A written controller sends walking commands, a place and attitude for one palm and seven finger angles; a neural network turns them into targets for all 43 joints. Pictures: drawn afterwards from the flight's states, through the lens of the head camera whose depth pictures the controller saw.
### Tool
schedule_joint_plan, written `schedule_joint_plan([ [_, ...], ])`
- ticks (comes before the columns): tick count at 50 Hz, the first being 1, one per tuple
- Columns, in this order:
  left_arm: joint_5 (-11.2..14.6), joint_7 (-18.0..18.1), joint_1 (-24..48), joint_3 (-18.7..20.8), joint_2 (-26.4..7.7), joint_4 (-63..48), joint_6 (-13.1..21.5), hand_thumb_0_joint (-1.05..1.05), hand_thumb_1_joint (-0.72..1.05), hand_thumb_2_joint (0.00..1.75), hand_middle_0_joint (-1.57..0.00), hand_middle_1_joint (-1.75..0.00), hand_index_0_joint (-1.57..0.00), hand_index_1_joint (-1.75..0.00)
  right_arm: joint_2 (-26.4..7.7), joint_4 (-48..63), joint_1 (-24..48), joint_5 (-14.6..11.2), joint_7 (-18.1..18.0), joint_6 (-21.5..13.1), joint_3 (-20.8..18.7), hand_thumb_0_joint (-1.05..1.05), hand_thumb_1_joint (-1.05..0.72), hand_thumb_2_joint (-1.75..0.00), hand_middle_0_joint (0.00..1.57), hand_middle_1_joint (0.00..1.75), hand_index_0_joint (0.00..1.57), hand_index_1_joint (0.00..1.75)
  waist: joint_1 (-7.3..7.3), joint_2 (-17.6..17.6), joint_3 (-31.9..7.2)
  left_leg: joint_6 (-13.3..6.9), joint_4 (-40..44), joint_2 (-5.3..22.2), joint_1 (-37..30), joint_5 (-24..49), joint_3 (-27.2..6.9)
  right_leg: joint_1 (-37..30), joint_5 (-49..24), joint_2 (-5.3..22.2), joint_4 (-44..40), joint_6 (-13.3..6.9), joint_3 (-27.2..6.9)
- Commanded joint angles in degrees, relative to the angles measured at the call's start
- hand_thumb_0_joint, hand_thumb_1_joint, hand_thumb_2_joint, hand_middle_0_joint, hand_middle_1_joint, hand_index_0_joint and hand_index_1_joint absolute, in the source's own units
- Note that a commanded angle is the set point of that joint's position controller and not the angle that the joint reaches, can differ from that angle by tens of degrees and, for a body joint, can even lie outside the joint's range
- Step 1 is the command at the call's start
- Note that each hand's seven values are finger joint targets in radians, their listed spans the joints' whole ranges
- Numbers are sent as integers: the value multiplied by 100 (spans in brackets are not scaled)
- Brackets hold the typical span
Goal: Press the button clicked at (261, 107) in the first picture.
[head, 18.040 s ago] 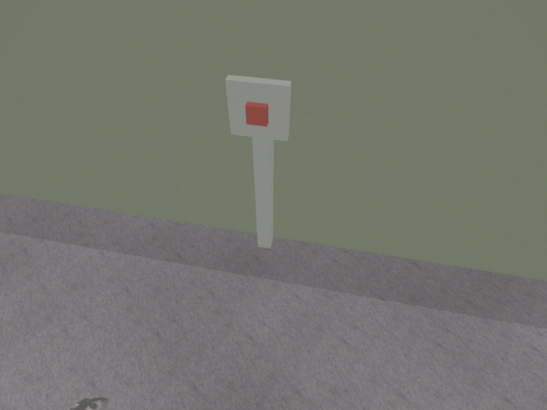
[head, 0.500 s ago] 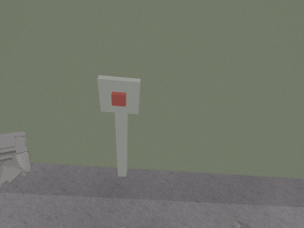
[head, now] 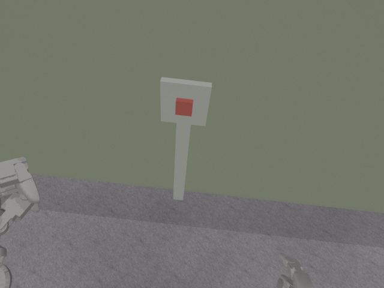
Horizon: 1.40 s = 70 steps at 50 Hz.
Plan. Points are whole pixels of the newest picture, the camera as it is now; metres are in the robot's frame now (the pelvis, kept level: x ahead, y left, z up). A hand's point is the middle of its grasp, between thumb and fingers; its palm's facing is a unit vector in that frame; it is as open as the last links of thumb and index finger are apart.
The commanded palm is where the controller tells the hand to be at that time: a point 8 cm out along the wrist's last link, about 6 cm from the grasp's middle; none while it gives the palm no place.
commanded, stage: stop stepping back and stand still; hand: left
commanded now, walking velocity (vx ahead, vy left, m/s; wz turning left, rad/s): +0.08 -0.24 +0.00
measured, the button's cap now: (184, 106) +0.73 +0.08 -0.04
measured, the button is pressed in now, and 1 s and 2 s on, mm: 0 0 0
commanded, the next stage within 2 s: let the arm hang, fingers relaxed in 0.74 s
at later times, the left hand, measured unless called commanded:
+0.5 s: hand (79, 199) +0.20 +0.20 +0.17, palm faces +0.33 -0.82 -0.46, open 3.1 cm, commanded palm +0.14 +0.24 +0.19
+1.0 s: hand (92, 270) +0.17 +0.21 -0.05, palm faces +0.04 -0.91 -0.42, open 3.0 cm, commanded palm none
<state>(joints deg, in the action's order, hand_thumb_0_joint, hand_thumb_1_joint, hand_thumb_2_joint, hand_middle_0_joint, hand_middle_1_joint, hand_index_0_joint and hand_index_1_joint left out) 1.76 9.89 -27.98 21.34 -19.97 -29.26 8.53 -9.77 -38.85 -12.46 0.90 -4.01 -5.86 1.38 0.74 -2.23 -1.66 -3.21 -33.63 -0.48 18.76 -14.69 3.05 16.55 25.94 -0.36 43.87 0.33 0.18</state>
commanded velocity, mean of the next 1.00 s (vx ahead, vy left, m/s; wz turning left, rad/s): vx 0.03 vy -0.02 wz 0.00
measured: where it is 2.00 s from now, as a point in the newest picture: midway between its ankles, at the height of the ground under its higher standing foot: outside the picture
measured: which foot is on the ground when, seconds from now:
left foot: down 0.00-1.00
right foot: up 0.00-0.30, down 0.32-1.00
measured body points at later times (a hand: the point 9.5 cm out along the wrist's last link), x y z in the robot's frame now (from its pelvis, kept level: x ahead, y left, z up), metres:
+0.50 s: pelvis +0.00 -0.03 +0.00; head +0.00 -0.04 +0.45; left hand +0.18 +0.24 +0.19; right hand +0.12 -0.29 -0.10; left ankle +0.04 +0.08 -0.73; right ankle -0.06 -0.11 -0.73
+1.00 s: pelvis -0.02 -0.02 +0.00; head -0.02 -0.05 +0.44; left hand +0.16 +0.26 -0.03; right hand +0.13 -0.29 -0.12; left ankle +0.04 +0.08 -0.73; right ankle -0.06 -0.11 -0.73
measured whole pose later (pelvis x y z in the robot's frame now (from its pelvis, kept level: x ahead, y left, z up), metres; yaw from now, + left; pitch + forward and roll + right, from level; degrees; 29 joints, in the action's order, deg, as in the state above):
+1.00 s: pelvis -0.02 -0.02 +0.00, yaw -1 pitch +0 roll +0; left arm -1.8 0.6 -16.2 4.6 -18.3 22.2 -0.5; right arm -17.5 -44.9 -8.0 0.9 0.1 -0.4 -0.6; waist -0.3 4.2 -0.8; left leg -1.1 -35.6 0.8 21.9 -13.5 2.7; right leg 11.8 22.8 -0.9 34.7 -2.8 6.1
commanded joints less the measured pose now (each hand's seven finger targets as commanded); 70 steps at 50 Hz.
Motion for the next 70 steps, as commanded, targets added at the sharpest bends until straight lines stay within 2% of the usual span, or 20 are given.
schedule_joint_plan([
  [1, -24, -21, -294, 399, -1134, -2353, 553, 0, 90, 90, -130, -150, -130, -150, -738, 1057, 506, 14, 149, -479, -292, 0, -90, -90, 20, 30, 20, 30, -137, 855, -306, -298, 2155, 1934, -976, 221, -2106, 1010, -247, 143, 946, 6, -243],
  [5, -45, 14, -1016, 483, -997, -2062, 461, 0, 90, 90, -130, -150, -130, -150, -734, 1188, 567, 19, 202, -310, -259, 0, -90, -90, 20, 30, 20, 30, -134, 1698, 41, -25, 2815, 1443, 237, -1679, -1058, 126, -562, -82, 331, -1, 390],
  [12, 32, 87, -947, 476, -1004, -1619, 283, 0, 90, 90, -130, -150, -130, -150, -821, 1282, 401, 18, -20, -107, -326, 0, -90, -90, 20, 30, 20, 30, -205, 1423, -113, 49, 2396, 1139, -25, -1760, -808, -903, -143, -361, -1829, -99, 891],
  [14, 44, 67, -922, 440, -1053, -1633, 245, 0, 90, 90, -130, -150, -130, -150, -768, 1261, 386, 14, -33, -80, -278, 0, -90, -90, 20, 30, 20, 30, -272, 1130, -198, 132, 1796, 859, 86, -1058, -719, -1279, -688, -76, -2539, -184, 510],
  [17, 102, 80, -662, 845, -1448, -1642, 353, 0, 90, 90, -130, -150, -130, -150, -739, 1186, 391, 41, -12, -38, -287, 0, -90, -90, 20, 30, 20, 30, -302, 264, -426, 316, 481, 529, -98, 276, -465, -902, -1808, 923, -2585, -579, -603],
  [18, 141, 62, -506, 655, -1305, -1685, 339, 0, 90, 90, -130, -150, -130, -150, -759, 1143, 420, -83, 5, -69, -349, 0, -90, -90, 20, 30, 20, 30, -270, -419, -512, 346, 141, 383, -35, 82, -321, -844, -1653, 1067, -2599, -576, -815],
  [20, 141, 62, -813, 601, -1163, -1409, 329, 0, 90, 90, -130, -150, -130, -150, -767, 1152, 458, -171, 39, -74, -351, 0, -90, -90, 20, 30, 20, 30, -201, -595, -209, 316, -264, 327, 109, 244, -218, -773, -2829, 1306, -2543, -640, -958],
  [23, 82, 101, -762, 805, -1334, -1398, 460, 0, 90, 90, -130, -150, -130, -150, -770, 1153, 526, -172, -8, -65, -326, 0, -90, -90, 20, 30, 20, 30, -167, -75, -190, 265, 229, 363, -113, 1085, -155, -988, -3933, 1042, -2043, -366, -485],
  [27, 35, 50, -787, 730, -1250, -1369, 593, 0, 90, 90, -130, -150, -130, -150, -784, 1196, 425, -158, -46, -45, -325, 0, -90, -90, 20, 30, 20, 30, -132, 493, -373, 96, 443, 643, -897, 2975, -338, -736, -3756, 479, -1772, 120, -46],
  [41, 106, -4, -945, 627, -1146, -1261, 567, 0, 90, 90, -130, -150, -130, -150, -781, 1316, 461, -145, -28, 0, -329, 0, -90, -90, 20, 30, 20, 30, -117, 278, -411, 142, 502, 515, -847, 2066, -205, -747, -3561, 519, -2315, 226, -277],
  [42, -385, -804, -4, -1548, -568, 3337, -273, 0, 90, 90, -130, -150, -130, -150, -1915, 129, 946, -144, 512, -272, -575, 0, -90, -90, 20, 30, 20, 30, -233, 466, -51, 156, -334, 733, -388, 2421, -422, -169, -4041, 1061, -1427, -202, 146],
  [43, -344, -909, 2, -1498, -373, 3427, -682, 0, 90, 90, -126, -146, -126, -146, -1667, 80, 452, -119, 459, -29, -667, 0, -90, -90, 20, 30, 20, 30, -236, 423, -447, 136, -181, 724, -724, 2182, -452, -67, -3751, 875, -1531, -268, -277],
  [47, -356, -995, 862, -1621, -399, 4724, -737, 0, 90, 90, -112, -130, -112, -130, -1471, -9, 353, 14, 390, 362, -434, 0, -90, -90, 20, 30, 20, 30, -124, -1124, -1, 22, -238, 581, -166, 1212, -694, -11, -2646, 934, -1769, -470, -311],
  [48, -350, -976, 1068, -1677, -350, 5136, -760, 0, 90, 90, -108, -126, -108, -126, -1386, -74, 380, 39, 389, 434, -415, 0, -90, -90, 20, 30, 20, 30, -156, -1151, 90, 84, -217, 492, -213, 1176, -631, 15, -2701, 1016, -1797, -566, -331],
  [51, -295, -892, 1307, -1822, -139, 6271, -888, 0, 90, 90, -97, -114, -97, -114, -1124, -502, 269, 99, 366, 618, -287, 0, -90, -90, 20, 30, 20, 30, -182, -278, 175, 91, 226, 549, -478, 1573, -773, -70, -2007, 904, -1766, -508, -197],
  [54, -260, -863, 1173, -1896, -25, 7294, -965, 0, 90, 90, -86, -102, -86, -102, -1093, -902, 320, 112, 333, 663, -204, 0, -90, -90, 20, 30, 20, 30, -34, 909, 381, -89, 1117, 781, 8, 720, -1273, -623, -706, 514, -1948, -290, -56],
  [57, -222, -872, 980, -1921, 105, 8109, -923, 0, 90, 90, -75, -90, -75, -90, -876, -1330, 154, 86, 279, 679, -181, 0, -90, -90, 20, 30, 20, 30, -20, 1233, 388, 22, 1431, 657, 13, -125, -1163, -808, -638, 558, -2244, -397, -152],
  [60, -239, -868, 766, -1885, 307, 8592, -906, 0, 90, 90, -64, -78, -64, -78, -719, -1624, -102, 78, 229, 694, -218, 0, -90, -90, 20, 30, 20, 30, -22, 1281, 271, 18, 1562, 668, -172, -379, -1162, -900, -727, 556, -2411, -431, -61],
  [64, -233, -856, 631, -1976, 430, 9047, -873, 0, 90, 90, -49, -62, -49, -62, -637, -1978, -432, 44, 204, 724, -252, 0, -90, -90, 20, 30, 20, 30, -101, 520, 477, 44, 1568, 650, -409, -400, -1076, -572, -565, 593, -2625, -433, -54],
  [70, -224, -797, 297, -2019, 635, 9429, -864, 0, 90, 90, -27, -38, -27, -38, -409, -2337, -763, 28, 180, 722, -244, 0, -90, -90, 20, 30, 20, 30, -106, 218, 654, 20, 1643, 648, -477, -368, -1021, -371, -434, 576, -2614, -406, -39],
])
